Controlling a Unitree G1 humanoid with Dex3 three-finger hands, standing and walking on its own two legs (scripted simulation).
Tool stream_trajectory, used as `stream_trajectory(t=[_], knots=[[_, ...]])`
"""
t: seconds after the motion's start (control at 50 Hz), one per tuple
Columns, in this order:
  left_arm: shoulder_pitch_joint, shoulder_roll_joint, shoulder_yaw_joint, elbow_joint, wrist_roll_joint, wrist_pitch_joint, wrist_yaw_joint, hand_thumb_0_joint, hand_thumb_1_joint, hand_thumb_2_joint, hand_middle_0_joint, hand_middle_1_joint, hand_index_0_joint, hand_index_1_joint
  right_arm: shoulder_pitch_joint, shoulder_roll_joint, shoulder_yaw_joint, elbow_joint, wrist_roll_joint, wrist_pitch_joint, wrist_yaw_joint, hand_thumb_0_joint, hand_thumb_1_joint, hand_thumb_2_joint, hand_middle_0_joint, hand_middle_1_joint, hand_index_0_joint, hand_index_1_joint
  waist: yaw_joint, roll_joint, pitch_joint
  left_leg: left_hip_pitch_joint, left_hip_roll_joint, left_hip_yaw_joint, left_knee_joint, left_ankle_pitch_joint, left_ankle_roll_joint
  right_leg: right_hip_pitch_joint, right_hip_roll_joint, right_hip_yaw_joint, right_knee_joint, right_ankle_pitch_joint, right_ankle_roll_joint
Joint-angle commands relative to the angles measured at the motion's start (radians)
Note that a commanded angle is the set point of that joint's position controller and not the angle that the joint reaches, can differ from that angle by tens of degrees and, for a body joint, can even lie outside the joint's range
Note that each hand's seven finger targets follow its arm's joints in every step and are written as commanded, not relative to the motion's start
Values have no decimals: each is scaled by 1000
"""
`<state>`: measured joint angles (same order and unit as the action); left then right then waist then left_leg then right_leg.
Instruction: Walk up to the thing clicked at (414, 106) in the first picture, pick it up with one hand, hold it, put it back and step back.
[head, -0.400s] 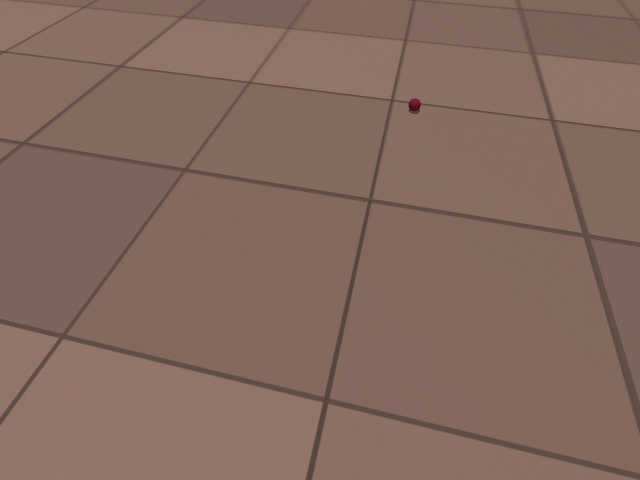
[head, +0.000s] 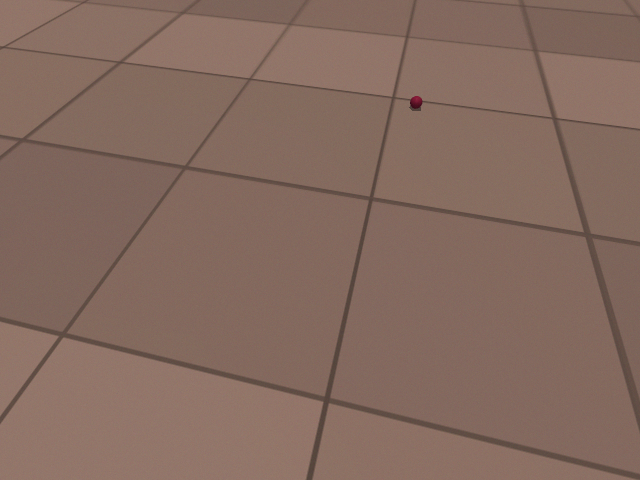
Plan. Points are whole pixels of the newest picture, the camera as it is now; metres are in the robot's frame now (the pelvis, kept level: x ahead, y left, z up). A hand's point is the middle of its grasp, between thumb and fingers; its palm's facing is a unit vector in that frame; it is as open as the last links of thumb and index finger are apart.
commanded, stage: stand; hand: left
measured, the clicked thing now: (416, 102) +2.22 -0.56 -0.75
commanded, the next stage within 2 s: walk up in 0.72 s
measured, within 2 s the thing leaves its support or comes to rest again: neither
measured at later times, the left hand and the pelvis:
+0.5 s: hand out of the picture +0.08 +0.25 -0.16, palm faces -0.03 -0.94 -0.34, open 7.4 cm; pelvis +0.01 +0.00 +0.00, yaw +0 degrees
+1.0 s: hand (149, 455) +0.18 +0.24 -0.13, palm faces -0.17 -0.91 -0.38, open 7.4 cm; pelvis +0.06 -0.04 -0.01, yaw -8 degrees
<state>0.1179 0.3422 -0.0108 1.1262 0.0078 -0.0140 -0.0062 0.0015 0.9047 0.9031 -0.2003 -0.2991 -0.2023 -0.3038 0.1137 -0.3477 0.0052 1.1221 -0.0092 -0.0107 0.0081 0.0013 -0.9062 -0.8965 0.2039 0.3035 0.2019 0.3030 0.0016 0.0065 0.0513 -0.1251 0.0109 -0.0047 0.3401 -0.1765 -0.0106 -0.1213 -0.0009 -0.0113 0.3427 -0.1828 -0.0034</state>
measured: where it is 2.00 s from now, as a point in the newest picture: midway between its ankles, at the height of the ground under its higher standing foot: (395, 364)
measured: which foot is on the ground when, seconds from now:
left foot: down 0.00-1.00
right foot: down 0.00-0.76, up 0.78-1.00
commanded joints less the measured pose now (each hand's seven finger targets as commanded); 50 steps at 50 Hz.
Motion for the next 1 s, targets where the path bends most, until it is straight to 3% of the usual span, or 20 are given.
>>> stream_trajectory(t=[0.0,0.58,0.68,0.7,0.72,0.74,0.76,0.78,0.8,0.82,0.84,0.88,0.92,0.94,0.98], knots=[[-39,211,46,-59,1,-19,13,0,900,900,-200,-300,-200,-300,-43,-207,-39,-59,2,-24,-16,0,-900,-900,200,300,200,300,3,3,-64,-2,115,-92,-63,94,36,13,-122,98,-60,105,-22],[-37,213,44,-67,3,-21,18,0,900,900,-200,-300,-200,-300,-47,-216,-42,-61,0,-20,-18,0,-900,-900,200,300,200,300,3,-11,-87,37,123,-86,-47,167,41,33,-133,92,-64,172,-16],[-38,213,47,-65,4,-16,17,0,900,900,-200,-300,-200,-300,-42,-209,-38,-60,-1,-22,-17,0,-900,-900,200,300,200,300,3,7,-62,4,120,-90,-73,125,36,38,-128,87,-63,123,-18],[-15,333,133,-165,28,-21,-34,0,900,900,-200,-300,-200,-300,42,-352,-136,-138,-29,-55,2,0,-900,-900,200,300,200,300,-34,-24,-199,161,142,-109,8,-436,106,-138,-73,121,53,-370,-47],[-136,291,122,-193,28,-13,-57,0,900,900,-200,-300,-200,-300,86,-378,-156,-113,-37,-65,8,0,-900,-900,200,300,200,300,-91,66,-86,258,208,-204,-76,-625,143,-461,-35,49,200,-410,-29],[-237,247,118,-245,39,-13,-71,0,900,900,-200,-300,-200,-300,152,-410,-179,-117,-35,-75,6,0,-900,-900,200,300,200,300,-145,204,-19,271,390,-394,-217,-689,215,-647,-31,12,456,-299,-21],[-260,262,122,-265,42,-19,-76,0,900,900,-200,-300,-200,-300,141,-415,-183,-138,-30,-83,6,0,-900,-900,200,300,200,300,-138,129,32,212,481,-447,-239,-615,268,-705,-100,101,546,-274,-24],[-221,274,121,-259,36,-28,-85,0,900,900,-200,-300,-200,-300,94,-393,-176,-157,-26,-93,5,0,-900,-900,200,300,200,300,-89,49,15,170,460,-420,-250,-574,253,-675,-135,151,605,-230,-25],[-151,283,124,-242,32,-29,-97,0,900,900,-200,-300,-200,-300,71,-366,-169,-171,-27,-100,6,0,-900,-900,200,300,200,300,-57,21,-39,183,400,-331,-246,-564,220,-637,-140,138,609,-202,-21],[-84,285,130,-230,27,-23,-110,0,900,900,-200,-300,-200,-300,42,-367,-168,-186,-31,-102,8,0,-900,-900,200,300,200,300,-24,66,-54,161,375,-272,-259,-593,207,-598,-145,114,603,-193,-10],[-38,291,136,-221,25,-18,-125,0,900,900,-200,-300,-200,-300,-10,-374,-173,-207,-35,-104,14,0,-900,-900,200,300,200,300,1,122,-48,129,359,-196,-265,-553,200,-544,-150,73,569,-181,2],[-66,277,138,-230,23,-12,-140,0,900,900,-200,-300,-200,-300,-23,-369,-174,-219,-43,-107,24,0,-900,-900,200,300,200,300,-7,150,-6,45,309,-79,-255,-473,186,-471,-144,32,480,-143,17],[-107,271,139,-244,23,-15,-147,0,900,900,-200,-300,-200,-300,6,-376,-174,-216,-42,-109,33,0,-900,-900,200,300,200,300,-27,138,20,7,287,-10,-239,-439,177,-411,-144,5,380,-98,20],[-85,273,142,-242,22,-15,-148,0,900,900,-200,-300,-200,-300,-12,-391,-176,-218,-40,-109,37,0,-900,-900,200,300,200,300,-8,148,17,-21,294,12,-231,-439,171,-349,-144,-13,352,-71,16],[-60,282,146,-221,23,-21,-142,0,900,900,-200,-300,-200,-300,-25,-386,-172,-217,-39,-99,40,0,-900,-900,200,300,200,300,2,136,9,-88,280,67,-160,-428,160,-225,-118,-69,316,-58,9]])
